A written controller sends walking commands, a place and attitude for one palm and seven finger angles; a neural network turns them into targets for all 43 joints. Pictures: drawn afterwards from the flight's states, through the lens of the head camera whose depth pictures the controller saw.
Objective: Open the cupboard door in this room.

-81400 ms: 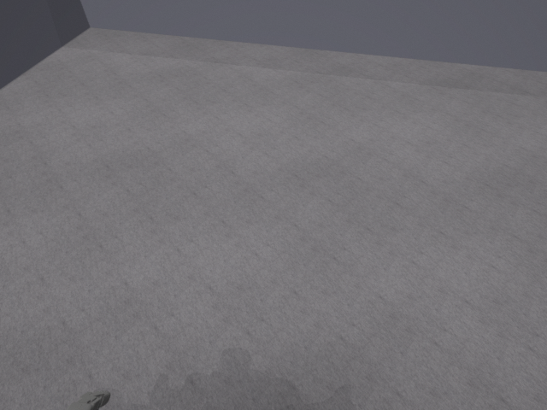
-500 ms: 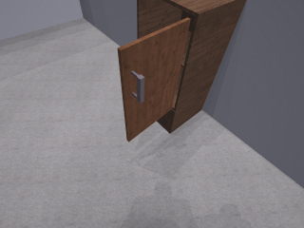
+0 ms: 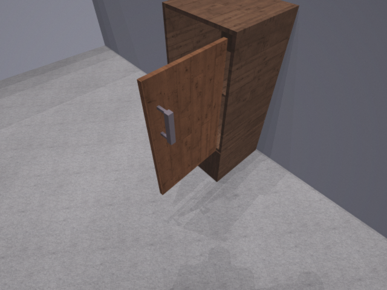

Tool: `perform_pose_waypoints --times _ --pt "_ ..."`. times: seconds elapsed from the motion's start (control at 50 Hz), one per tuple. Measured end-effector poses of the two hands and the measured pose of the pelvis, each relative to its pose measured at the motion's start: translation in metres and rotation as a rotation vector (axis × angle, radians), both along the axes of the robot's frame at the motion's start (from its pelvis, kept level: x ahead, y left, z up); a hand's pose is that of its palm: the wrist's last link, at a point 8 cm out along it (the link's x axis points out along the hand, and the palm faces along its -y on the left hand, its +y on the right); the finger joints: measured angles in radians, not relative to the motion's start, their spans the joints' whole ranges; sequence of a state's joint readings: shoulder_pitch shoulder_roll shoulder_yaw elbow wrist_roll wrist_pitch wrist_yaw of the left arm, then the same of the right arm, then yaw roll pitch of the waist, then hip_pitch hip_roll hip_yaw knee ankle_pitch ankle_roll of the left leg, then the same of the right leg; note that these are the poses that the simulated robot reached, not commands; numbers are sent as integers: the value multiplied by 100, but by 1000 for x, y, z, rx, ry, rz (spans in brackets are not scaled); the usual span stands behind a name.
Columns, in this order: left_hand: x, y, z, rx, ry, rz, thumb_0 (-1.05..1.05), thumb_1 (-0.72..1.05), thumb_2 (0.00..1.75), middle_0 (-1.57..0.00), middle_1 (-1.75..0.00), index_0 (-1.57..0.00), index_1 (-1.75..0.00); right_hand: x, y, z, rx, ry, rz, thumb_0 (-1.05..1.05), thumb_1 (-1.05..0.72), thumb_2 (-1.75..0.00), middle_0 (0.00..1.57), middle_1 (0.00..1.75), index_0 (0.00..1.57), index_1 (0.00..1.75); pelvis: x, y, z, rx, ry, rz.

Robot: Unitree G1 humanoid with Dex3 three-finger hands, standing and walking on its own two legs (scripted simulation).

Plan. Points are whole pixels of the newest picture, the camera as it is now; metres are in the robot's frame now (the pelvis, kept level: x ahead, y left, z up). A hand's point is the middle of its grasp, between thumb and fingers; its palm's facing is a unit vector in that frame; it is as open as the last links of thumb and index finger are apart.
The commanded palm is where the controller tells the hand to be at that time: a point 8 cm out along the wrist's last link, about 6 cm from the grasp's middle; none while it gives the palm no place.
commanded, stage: let the arm hang, fingers relaxed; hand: left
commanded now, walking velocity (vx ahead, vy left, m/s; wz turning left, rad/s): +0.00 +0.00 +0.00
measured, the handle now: (165, 125) +0.60 +0.12 -0.04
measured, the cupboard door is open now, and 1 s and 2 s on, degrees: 93 93 93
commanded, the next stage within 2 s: look to check the result in 0.18 s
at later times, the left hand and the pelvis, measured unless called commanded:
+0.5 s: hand out of the picture +0.00 +0.15 -0.17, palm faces +0.05 -0.98 -0.18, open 7.4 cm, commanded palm none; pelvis +0.02 -0.01 +0.00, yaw +0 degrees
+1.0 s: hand out of the picture +0.03 +0.15 -0.17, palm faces +0.04 -0.98 -0.20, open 7.4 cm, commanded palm none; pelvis +0.03 -0.02 +0.00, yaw +0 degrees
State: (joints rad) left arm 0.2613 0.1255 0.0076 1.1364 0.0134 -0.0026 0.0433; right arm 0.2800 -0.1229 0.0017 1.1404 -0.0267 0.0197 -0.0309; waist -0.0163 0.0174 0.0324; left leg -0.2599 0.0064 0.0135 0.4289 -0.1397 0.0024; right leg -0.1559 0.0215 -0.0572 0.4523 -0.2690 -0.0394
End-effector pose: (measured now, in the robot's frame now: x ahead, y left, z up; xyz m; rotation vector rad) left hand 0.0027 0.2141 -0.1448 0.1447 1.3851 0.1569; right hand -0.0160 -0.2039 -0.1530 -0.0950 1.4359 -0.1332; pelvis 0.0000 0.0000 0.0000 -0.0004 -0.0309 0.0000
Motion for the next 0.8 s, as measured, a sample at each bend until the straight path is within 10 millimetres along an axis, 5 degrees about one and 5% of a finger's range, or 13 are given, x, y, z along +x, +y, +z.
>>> perform_pose_waypoints --times 0.52,0.8 --pt "-4 -19 1 -21 66 34 0 91 90 -20 -30 -20 -30 29 -20 4 -24 8 14 0 -92 -90 20 30 19 30 23 -13 2 3 0 -1" --pt "9 -19 2 -11 50 25 0 91 90 -20 -30 -20 -30 40 -28 5 -35 -5 17 0 -92 -90 20 30 19 30 30 -17 3 5 1 -3"
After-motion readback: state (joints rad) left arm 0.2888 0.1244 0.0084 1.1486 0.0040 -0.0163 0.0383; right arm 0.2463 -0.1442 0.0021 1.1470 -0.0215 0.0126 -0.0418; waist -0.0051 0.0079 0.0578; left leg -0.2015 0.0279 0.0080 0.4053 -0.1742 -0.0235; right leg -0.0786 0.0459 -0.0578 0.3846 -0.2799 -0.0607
